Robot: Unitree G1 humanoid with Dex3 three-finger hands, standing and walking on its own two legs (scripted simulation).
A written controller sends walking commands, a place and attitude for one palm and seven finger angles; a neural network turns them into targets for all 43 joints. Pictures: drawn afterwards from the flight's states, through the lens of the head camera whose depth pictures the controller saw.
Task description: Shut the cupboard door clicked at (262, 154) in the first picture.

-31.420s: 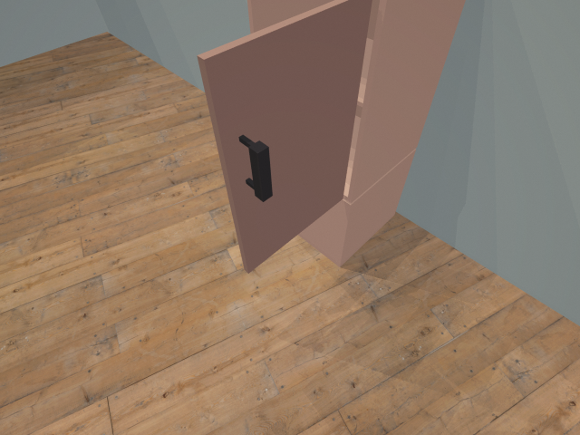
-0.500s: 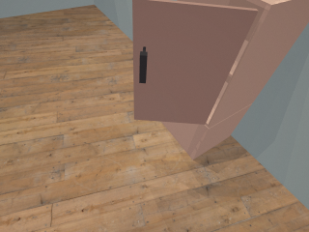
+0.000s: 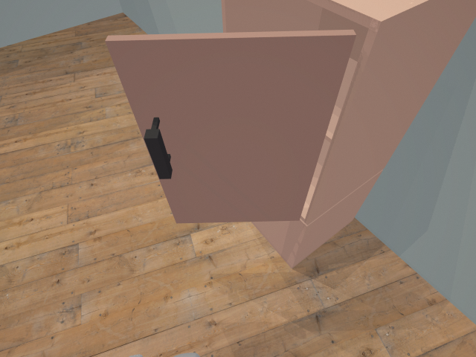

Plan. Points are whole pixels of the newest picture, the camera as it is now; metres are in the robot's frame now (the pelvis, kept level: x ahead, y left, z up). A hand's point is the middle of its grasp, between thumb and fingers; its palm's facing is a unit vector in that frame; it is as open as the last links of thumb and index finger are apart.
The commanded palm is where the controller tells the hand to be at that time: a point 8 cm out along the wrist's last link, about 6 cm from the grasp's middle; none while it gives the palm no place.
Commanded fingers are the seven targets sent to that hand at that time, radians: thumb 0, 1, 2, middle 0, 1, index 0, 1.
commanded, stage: come to a stop and stand still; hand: left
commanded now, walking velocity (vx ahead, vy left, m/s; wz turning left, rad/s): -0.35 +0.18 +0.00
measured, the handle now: (161, 148) +0.51 +0.17 +0.03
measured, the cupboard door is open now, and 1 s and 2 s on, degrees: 55 55 55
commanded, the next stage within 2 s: look again from close up in 1.28 s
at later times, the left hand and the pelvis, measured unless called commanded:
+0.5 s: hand out of the picture +0.09 +0.18 -0.17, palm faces +0.03 -0.97 -0.26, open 7.3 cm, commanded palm none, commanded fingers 0.00 0.90 0.90 -0.20 -0.30 -0.20 -0.30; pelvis +0.06 -0.01 +0.00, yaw -1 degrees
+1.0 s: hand out of the picture +0.10 +0.25 -0.16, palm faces -0.06 -0.97 -0.24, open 7.4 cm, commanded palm none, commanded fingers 0.00 0.90 0.90 -0.20 -0.30 -0.20 -0.30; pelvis +0.01 +0.07 +0.00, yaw -3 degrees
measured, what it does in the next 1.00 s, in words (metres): steps on the spot: left foot, then left foot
